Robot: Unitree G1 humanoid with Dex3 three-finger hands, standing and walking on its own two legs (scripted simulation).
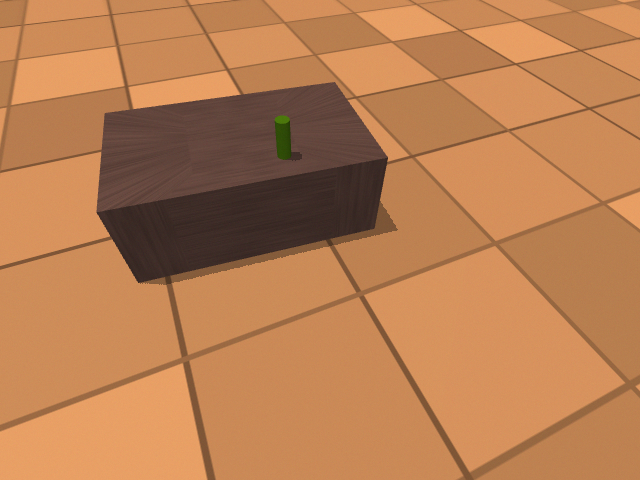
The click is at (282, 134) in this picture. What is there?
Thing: slim round
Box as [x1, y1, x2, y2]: [275, 115, 290, 159]
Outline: 282,115 277,116 275,118 277,155 279,158 285,159 290,156 289,118
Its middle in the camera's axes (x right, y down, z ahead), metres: -0.13 -0.35 +1.35
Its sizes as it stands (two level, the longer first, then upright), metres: 0.051 0.051 0.149
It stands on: a support 0.39 m high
